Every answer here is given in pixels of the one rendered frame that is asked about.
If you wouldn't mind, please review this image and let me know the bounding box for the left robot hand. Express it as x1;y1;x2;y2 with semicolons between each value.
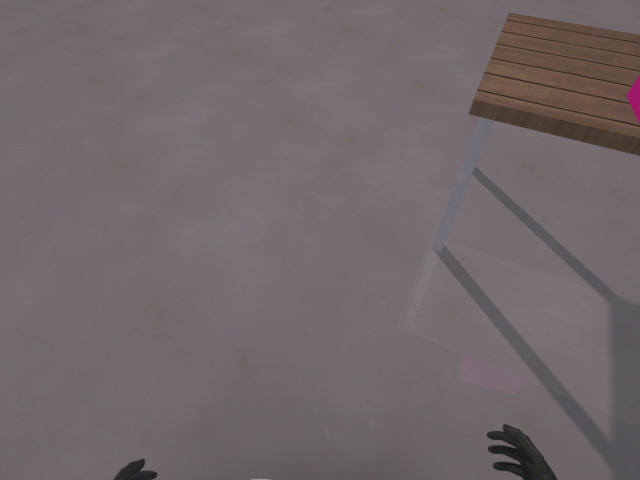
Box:
114;459;157;480

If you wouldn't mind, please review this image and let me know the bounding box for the right robot hand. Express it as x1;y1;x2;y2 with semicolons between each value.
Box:
487;424;557;480

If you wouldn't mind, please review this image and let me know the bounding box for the table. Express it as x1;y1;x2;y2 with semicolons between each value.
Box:
432;13;640;251

